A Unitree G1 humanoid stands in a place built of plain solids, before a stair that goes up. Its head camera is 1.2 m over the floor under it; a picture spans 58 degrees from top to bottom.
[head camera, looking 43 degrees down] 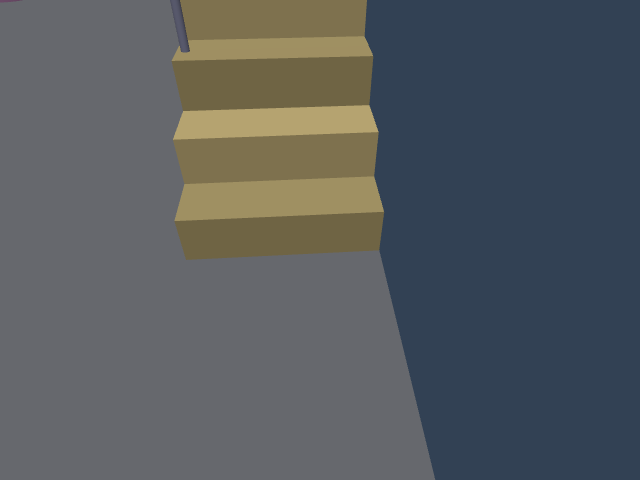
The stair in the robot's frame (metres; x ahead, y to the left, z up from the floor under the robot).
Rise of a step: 0.20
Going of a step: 0.23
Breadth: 0.76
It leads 4 degrees to the left of straight ahead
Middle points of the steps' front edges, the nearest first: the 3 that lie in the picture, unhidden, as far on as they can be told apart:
1.20 0.14 0.20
1.43 0.16 0.39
1.65 0.17 0.59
